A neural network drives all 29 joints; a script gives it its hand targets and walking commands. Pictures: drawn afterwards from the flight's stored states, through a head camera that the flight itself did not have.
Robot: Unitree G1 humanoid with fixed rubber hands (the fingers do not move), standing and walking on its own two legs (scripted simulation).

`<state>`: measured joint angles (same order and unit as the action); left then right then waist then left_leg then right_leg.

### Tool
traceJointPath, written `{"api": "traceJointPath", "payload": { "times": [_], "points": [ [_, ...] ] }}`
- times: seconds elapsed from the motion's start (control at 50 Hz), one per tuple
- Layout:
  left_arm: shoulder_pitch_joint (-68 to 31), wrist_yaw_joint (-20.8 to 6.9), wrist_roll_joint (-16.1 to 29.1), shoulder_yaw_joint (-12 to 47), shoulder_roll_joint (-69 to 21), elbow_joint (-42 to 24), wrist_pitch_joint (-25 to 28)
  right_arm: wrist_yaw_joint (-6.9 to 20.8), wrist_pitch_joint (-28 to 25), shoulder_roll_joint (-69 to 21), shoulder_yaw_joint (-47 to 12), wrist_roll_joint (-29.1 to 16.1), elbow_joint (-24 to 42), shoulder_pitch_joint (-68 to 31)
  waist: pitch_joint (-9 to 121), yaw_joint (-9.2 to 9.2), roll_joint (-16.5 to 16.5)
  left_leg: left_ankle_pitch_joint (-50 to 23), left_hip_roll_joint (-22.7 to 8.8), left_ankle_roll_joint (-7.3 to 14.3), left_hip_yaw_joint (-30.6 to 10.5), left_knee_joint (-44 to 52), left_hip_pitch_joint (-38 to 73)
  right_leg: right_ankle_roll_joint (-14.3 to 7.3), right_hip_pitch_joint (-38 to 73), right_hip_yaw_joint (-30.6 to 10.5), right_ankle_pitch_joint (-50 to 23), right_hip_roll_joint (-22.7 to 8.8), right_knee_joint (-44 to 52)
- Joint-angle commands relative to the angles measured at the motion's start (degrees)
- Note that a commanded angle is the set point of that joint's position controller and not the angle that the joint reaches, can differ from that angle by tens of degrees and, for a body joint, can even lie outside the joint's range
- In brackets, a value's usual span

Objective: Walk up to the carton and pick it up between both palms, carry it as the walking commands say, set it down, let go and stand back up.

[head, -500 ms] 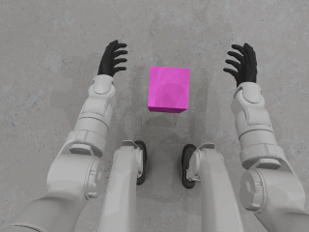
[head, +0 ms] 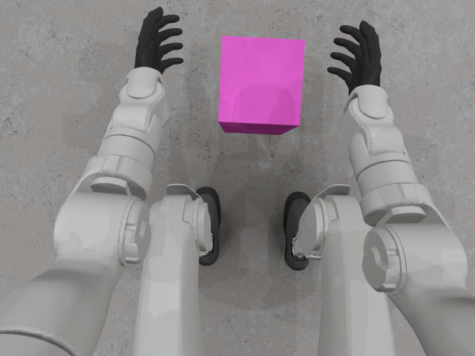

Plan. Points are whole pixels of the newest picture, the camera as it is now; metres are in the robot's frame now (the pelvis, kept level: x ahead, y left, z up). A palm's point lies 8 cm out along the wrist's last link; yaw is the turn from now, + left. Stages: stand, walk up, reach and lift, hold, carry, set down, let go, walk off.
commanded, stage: reach and lift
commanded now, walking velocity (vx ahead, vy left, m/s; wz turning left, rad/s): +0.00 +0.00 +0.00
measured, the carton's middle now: (256, 95) +0.50 +0.00 -0.34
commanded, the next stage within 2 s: none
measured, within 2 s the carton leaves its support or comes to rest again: neither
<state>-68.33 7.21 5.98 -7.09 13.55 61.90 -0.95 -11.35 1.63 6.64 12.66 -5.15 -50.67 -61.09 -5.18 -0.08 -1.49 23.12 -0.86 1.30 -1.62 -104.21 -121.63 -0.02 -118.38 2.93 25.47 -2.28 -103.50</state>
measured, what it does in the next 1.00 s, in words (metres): lowers itself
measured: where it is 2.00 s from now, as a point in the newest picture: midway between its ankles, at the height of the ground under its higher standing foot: (252, 241)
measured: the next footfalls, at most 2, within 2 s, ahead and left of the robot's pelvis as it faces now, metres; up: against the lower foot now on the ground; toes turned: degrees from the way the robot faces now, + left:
none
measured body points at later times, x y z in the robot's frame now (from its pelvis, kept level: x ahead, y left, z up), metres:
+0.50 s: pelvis +0.01 +0.00 -0.06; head +0.36 +0.02 +0.21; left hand +0.52 +0.18 -0.26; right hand +0.53 -0.14 -0.24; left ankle +0.14 +0.11 -0.43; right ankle +0.14 -0.12 -0.43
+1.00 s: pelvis +0.01 +0.00 -0.07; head +0.36 +0.02 +0.21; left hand +0.52 +0.16 -0.26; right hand +0.53 -0.13 -0.25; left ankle +0.14 +0.11 -0.43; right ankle +0.14 -0.12 -0.43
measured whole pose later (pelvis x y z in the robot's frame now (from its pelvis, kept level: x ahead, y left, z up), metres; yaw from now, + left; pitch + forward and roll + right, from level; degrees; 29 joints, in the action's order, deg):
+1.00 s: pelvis +0.01 +0.00 -0.07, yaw -1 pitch +40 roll -5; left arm -76.3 8.2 12.7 2.2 15.8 72.0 5.8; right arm -9.7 -4.5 11.4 4.1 -11.1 -67.2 -74.7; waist -12.5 -0.1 -1.3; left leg 25.6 -0.8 1.5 -2.0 -117.7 -132.4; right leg 0.0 -128.7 2.8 28.2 -2.0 -116.9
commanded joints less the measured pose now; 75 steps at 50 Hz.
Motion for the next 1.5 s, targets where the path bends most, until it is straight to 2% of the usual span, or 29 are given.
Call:
{"api": "traceJointPath", "payload": {
  "times": [0.0, 0.02, 0.08, 0.1, 0.12, 0.16, 0.18, 0.24, 0.28, 0.36, 0.38, 0.44, 0.48, 0.52, 0.54, 0.56, 0.64, 0.72, 0.74, 0.9, 1.12, 1.24, 1.28, 1.3, 1.32, 1.36, 1.38, 1.4, 1.48],
  "points": [
    [-19.07, 1.59, 4.72, 3.97, 6.16, -8.71, 3.28, -0.31, -3.39, 10.47, -2.11, -2.34, 2.24, -18.0, 59.17, -1.23, -3.68, 0.56, 4.93, -1.41, 2.29, 5.45, 28.62, -0.05, 24.19, -0.77, -2.16, 7.95, 4.92],
    [-20.47, 1.73, 6.31, 5.22, 5.64, -5.47, 3.22, -0.57, -3.56, 10.2, -3.77, -2.94, -1.11, -18.03, 58.45, -4.42, -2.23, 2.17, 3.92, -0.51, 2.03, 3.83, 29.5, 1.27, 23.46, 1.26, -0.01, 7.67, 3.55],
    [-16.46, 1.98, 6.09, 5.74, 6.71, -4.68, 3.17, -0.51, -3.37, 10.66, -2.48, -3.46, 0.53, -18.32, 56.97, -1.44, -3.81, 1.11, 4.59, -0.51, 1.26, 3.94, 29.02, 0.6, 20.74, 0.64, -1.31, 7.76, 2.02],
    [-19.3, 2.28, 7.18, 5.85, 6.17, -5.86, 3.68, -0.67, -4.05, 11.56, -3.16, -2.89, -5.57, -15.97, 54.18, -4.12, -3.04, 1.91, 4.16, -1.15, 0.91, 2.42, 28.18, 0.15, 20.73, 0.37, -1.13, 6.99, 0.77],
    [-18.65, 2.0, 6.19, 6.34, 6.35, -2.78, 4.07, -0.48, -4.37, 12.11, -1.67, -3.35, -3.11, -18.31, 50.94, -3.06, -5.9, 1.98, 3.84, -0.79, 1.73, 2.53, 28.73, 0.56, 14.67, 0.51, 2.0, 7.61, 2.14],
    [-18.64, 2.7, 6.69, 5.28, 8.22, -8.06, 5.08, -1.19, -5.72, 13.89, -1.68, -2.26, -2.45, -17.8, 56.73, -4.39, -3.47, -1.37, 3.93, -0.77, 0.57, -0.04, 28.94, 0.26, 18.88, 0.0, -2.13, 7.24, -0.18],
    [-20.46, 2.25, 8.52, 8.27, 5.83, -6.19, 5.21, -0.5, -4.92, 9.29, -5.82, -6.22, -2.64, -19.75, 56.31, -1.02, -3.72, -2.31, 4.09, -0.7, 0.99, -0.34, 28.39, 0.25, 19.17, -0.81, -3.31, 7.15, -0.34],
    [-21.53, 2.51, 8.5, 6.8, 9.28, -6.5, 6.43, -0.59, -5.57, 8.57, -7.85, -6.0, -6.62, -18.42, 55.23, -0.26, 0.68, -3.24, 3.97, -0.27, 0.42, -2.0, 26.18, 0.71, 20.57, -1.76, -4.79, 6.76, -2.64],
    [-15.98, 1.34, 8.42, 9.11, 6.08, 0.17, 6.2, 0.25, -5.1, 7.55, -5.43, -5.07, -13.6, -12.2, 45.58, -2.13, -3.81, -0.71, 3.59, 0.1, 0.51, -1.72, 20.77, 0.04, 13.79, -1.19, -2.18, 7.2, -2.09],
    [-19.49, 0.92, 9.62, 9.11, 7.47, -2.17, 7.24, 0.61, -7.21, 7.95, -6.33, -6.26, -10.32, -17.89, 50.9, -2.58, -1.6, -4.26, 2.91, -0.29, 0.17, -5.42, 21.16, 0.47, 16.54, -1.73, -6.33, 6.52, -3.92],
    [-18.19, 0.52, 10.62, 10.52, 6.05, 1.06, 7.23, 0.76, -6.7, 8.05, -6.06, -5.22, -16.04, -14.06, 45.65, -5.17, -1.31, -2.14, 3.21, -0.67, -0.62, -5.16, 20.42, 0.27, 14.19, -2.23, -4.71, 6.58, -4.19],
    [-16.41, 0.34, 9.75, 10.59, 6.47, 3.5, 7.78, 1.06, -7.26, 7.81, -5.36, -6.14, -14.25, -17.08, 46.43, -1.3, -4.88, -2.74, 3.11, -0.66, 1.13, -5.86, 16.74, 0.21, 12.68, -2.3, -4.74, 6.76, -4.76],
    [-14.16, 0.49, 10.03, 10.34, 5.97, 6.4, 7.68, 1.59, -7.43, 6.79, -7.15, -6.42, -19.77, -12.27, 44.3, -2.5, -1.03, -2.67, 3.1, 0.04, -1.44, -5.94, 17.81, 0.24, 11.59, -2.24, -3.79, 6.03, -6.04],
    [-19.44, 0.46, 9.98, 10.87, 6.22, -0.23, 8.36, 1.37, -8.47, 8.78, -6.73, -7.12, -12.75, -18.26, 47.59, -2.34, -3.11, -5.21, 2.5, -0.79, -0.92, -6.57, 18.86, 0.08, 12.85, -2.26, -6.55, 5.98, -6.46],
    [-20.01, 0.56, 10.72, 11.1, 5.55, 0.03, 8.37, 1.1, -8.21, 8.65, -5.27, -5.96, -16.64, -14.75, 47.06, -4.99, -3.53, -3.75, 3.24, -0.77, -0.62, -5.93, 18.78, -0.35, 13.38, -2.02, -6.06, 6.58, -6.08],
    [-17.63, 0.62, 10.75, 11.35, 6.37, 2.53, 8.39, 1.09, -8.34, 9.43, -5.35, -6.91, -15.35, -16.99, 44.63, -2.7, -3.91, -2.6, 2.86, -1.05, -0.49, -5.82, 16.85, -0.38, 10.8, -1.9, -4.57, 6.15, -6.22],
    [-18.27, 0.33, 12.03, 13.93, 4.36, 3.72, 7.93, 1.63, -8.5, 8.93, -6.96, -6.95, -17.27, -17.3, 44.4, -4.22, -3.04, -3.8, 2.95, -0.81, -1.34, -6.09, 19.39, 0.05, 9.72, -1.24, -3.66, 6.08, -6.37],
    [-20.85, 0.92, 9.78, 11.41, 5.54, 0.9, 8.61, 1.6, -8.36, 7.3, -7.75, -7.59, -16.04, -19.75, 46.75, -0.76, -3.82, -3.38, 3.45, -1.54, 0.54, -6.12, 16.47, -0.27, 11.7, -2.88, -4.79, 6.13, -5.98],
    [-19.76, 0.66, 11.02, 12.82, 4.19, 3.79, 8.19, 1.4, -8.53, 8.48, -6.85, -7.7, -16.29, -18.96, 44.7, -4.58, -4.21, -0.54, 2.95, -0.68, -0.93, -5.08, 16.35, -0.08, 10.99, -1.49, -3.58, 6.36, -6.74],
    [-21.18, 0.8, 8.37, 10.91, 1.66, 5.08, 8.8, 1.58, -8.47, 1.08, -10.96, -8.5, -15.96, -21.8, 45.59, 0.63, -1.52, -2.2, 3.85, -0.11, -0.29, -5.6, 16.82, 0.26, 13.01, -2.72, -4.08, 6.89, -6.54],
    [-19.9, 1.31, 4.41, 7.34, 0.97, 7.46, 9.19, 1.98, -8.78, -1.09, -7.8, -5.11, -16.62, -22.13, 42.3, 0.73, 0.76, -2.67, 4.67, 0.22, -0.17, -5.21, 17.08, 1.17, 8.8, -1.36, -2.86, 8.17, -5.97],
    [-23.27, 1.47, 1.76, 9.13, -7.18, 5.36, 10.26, 2.8, -8.68, -9.73, -8.65, -3.88, -16.6, -22.7, 42.82, 1.5, -2.01, -4.22, 5.2, -0.17, 0.23, -3.4, 20.87, 1.07, 10.02, -2.43, -5.08, 9.47, -5.71],
    [-23.61, 0.64, 2.91, 11.25, -12.24, 3.79, 9.76, 3.01, -8.85, -10.82, -7.35, -1.72, -16.03, -23.41, 42.9, -0.73, -2.75, -2.86, 5.86, -0.61, 1.17, -4.93, 18.92, 0.38, 11.25, -2.44, -4.32, 9.83, -4.97],
    [-26.41, -0.16, 3.41, 10.53, -13.77, 5.17, 9.96, 3.7, -8.93, -16.43, -10.23, -1.7, -16.01, -26.07, 43.3, 0.02, 2.64, -3.98, 6.08, 0.28, 0.07, -4.73, 18.37, 1.57, 11.97, -0.9, -5.68, 9.83, -6.03],
    [-27.44, -0.71, 2.04, 11.1, -16.46, 4.48, 9.83, 4.47, -8.25, -17.9, -8.7, -0.76, -17.77, -25.61, 42.42, -0.41, -0.57, -3.41, 6.1, -0.01, 1.19, -5.01, 17.82, 0.84, 10.66, -1.87, -5.45, 10.32, -5.73],
    [-29.22, -2.09, 1.66, 11.91, -23.46, 6.88, 8.82, 5.95, -7.63, -25.07, -9.39, -0.59, -15.38, -30.18, 42.18, 0.13, -0.81, -2.9, 6.04, 0.38, 1.45, -5.36, 19.45, 1.54, 11.86, -1.55, -3.44, 11.02, -6.12],
    [-28.1, -2.6, -0.76, 9.0, -23.52, 7.26, 8.47, 7.1, -6.74, -27.07, -9.72, 0.65, -15.75, -32.23, 40.85, 4.13, 0.5, -3.73, 7.03, 0.25, 1.91, -5.53, 19.71, 1.55, 9.59, -2.24, -2.49, 11.36, -6.19],
    [-30.9, -3.59, 0.1, 11.33, -29.89, 5.5, 8.13, 7.66, -6.83, -30.95, -10.84, 1.26, -14.41, -32.57, 40.24, 1.66, 1.95, -4.46, 6.52, -0.14, 0.38, -5.2, 19.46, 1.73, 10.82, -1.57, -4.63, 11.18, -6.92],
    [-30.52, -5.73, -3.96, 7.76, -35.17, 6.54, 6.15, 10.53, -5.1, -35.74, -7.25, 4.97, -14.44, -32.37, 40.91, 0.73, 0.8, -3.22, 7.21, -0.41, 2.35, -6.77, 19.36, 1.57, 6.88, -0.6, -1.07, 12.75, -7.76]
  ]
}}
